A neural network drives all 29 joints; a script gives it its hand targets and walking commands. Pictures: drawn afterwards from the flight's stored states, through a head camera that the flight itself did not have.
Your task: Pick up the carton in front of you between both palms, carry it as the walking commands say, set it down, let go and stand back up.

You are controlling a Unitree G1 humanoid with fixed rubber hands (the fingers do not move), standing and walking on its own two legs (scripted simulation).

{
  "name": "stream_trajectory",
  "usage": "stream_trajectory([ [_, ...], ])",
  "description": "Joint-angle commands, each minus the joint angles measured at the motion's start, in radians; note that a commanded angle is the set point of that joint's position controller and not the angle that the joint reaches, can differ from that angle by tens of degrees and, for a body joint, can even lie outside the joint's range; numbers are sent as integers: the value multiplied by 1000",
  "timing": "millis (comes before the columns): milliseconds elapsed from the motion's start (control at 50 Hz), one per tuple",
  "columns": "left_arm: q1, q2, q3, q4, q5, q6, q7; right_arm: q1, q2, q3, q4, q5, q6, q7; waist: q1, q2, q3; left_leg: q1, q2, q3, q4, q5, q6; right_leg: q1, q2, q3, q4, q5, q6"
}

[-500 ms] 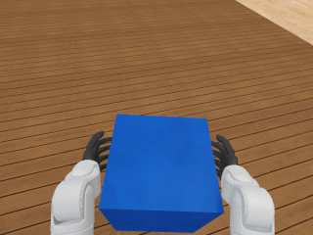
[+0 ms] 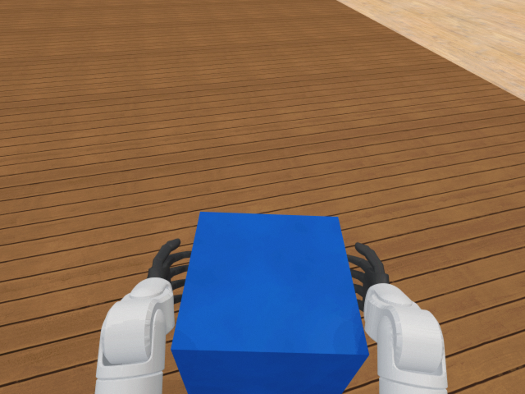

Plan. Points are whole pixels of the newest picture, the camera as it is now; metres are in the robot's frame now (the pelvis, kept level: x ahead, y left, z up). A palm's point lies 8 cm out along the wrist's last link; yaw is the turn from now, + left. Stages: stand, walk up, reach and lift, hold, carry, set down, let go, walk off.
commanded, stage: carry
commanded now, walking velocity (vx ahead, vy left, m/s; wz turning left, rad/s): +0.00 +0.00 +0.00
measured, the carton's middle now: (265, 316) +0.26 +0.01 +0.00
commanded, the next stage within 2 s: hold in 1.50 s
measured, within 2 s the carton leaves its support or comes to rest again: neither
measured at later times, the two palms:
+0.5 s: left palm (156, 310) +0.25 +0.17 +0.03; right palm (358, 316) +0.26 -0.13 +0.03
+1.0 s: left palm (148, 325) +0.23 +0.17 +0.04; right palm (361, 332) +0.23 -0.13 +0.04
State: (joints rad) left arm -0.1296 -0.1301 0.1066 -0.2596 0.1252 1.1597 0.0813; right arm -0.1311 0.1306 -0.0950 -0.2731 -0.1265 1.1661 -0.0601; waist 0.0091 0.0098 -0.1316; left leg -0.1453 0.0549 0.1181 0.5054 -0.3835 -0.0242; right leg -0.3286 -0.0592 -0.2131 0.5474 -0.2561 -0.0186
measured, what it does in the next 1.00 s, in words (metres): shifts its weight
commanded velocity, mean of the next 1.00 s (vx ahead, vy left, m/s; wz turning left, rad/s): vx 0.00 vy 0.00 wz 0.00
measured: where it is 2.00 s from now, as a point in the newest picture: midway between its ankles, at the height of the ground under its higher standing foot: outside the picture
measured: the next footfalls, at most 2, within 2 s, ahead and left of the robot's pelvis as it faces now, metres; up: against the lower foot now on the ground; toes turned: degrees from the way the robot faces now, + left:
none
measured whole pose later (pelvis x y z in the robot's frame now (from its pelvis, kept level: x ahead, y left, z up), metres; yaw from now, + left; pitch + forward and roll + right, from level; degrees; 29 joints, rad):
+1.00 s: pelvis -0.06 +0.02 +0.00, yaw +0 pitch +2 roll +0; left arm -0.19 -0.14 0.16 0.15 0.23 0.74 0.03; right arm -0.18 0.14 -0.15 0.13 -0.22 0.74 -0.01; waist 0.00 0.01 -0.09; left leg -0.18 0.02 0.13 0.52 -0.36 0.03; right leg -0.34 -0.09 -0.20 0.51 -0.19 -0.01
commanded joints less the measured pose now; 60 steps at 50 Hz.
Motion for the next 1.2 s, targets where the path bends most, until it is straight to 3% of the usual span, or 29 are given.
stream_trajectory([
  [0, -446, -917, -738, -48, -376, -43, -273, -398, 923, 701, -13, 342, -50, 239, -9, 22, -229, 33, 109, -48, -8, 789, 5, 202, -100, 88, 26, 624, 1],
  [200, -370, -819, -669, 37, -271, -210, -255, -344, 826, 649, 61, 255, -215, 231, -8, 12, -242, 40, 110, -59, -5, 756, 19, 216, -111, 98, 28, 597, -4],
  [300, -365, -761, -587, 126, -195, -307, -247, -343, 768, 573, 146, 186, -312, 220, -8, 22, -222, 36, 117, -64, -11, 721, 30, 180, -111, 97, 31, 477, 0],
  [440, -476, -741, -454, 304, -110, -468, -244, -435, 753, 433, 320, 91, -468, 212, -8, 4, -177, -20, 105, -66, -52, 484, 43, 181, -120, 107, -17, 393, 4],
  [520, -530, -802, -435, 385, -93, -531, -258, -488, 814, 413, 397, 74, -531, 224, -8, -2, -176, -31, 101, -75, -73, 402, 50, 183, -120, 114, -40, 338, 3],
  [680, -500, -875, -504, 345, -138, -487, -276, -468, 887, 491, 359, 125, -487, 244, -9, 0, -201, -37, 98, -84, -70, 387, 54, 185, -123, 116, -47, 329, 5],
  [880, -520, -867, -504, 323, -145, -463, -280, -485, 881, 492, 340, 130, -464, 247, -8, -3, -169, -77, 95, -92, -88, 303, 60, 166, -123, 122, -69, 269, 6],
  [1180, -510, -865, -499, 332, -140, -458, -282, -477, 880, 486, 346, 125, -459, 248, -8, -4, -179, -85, 95, -97, -85, 296, 64, 165, -124, 125, -73, 268, 5],
])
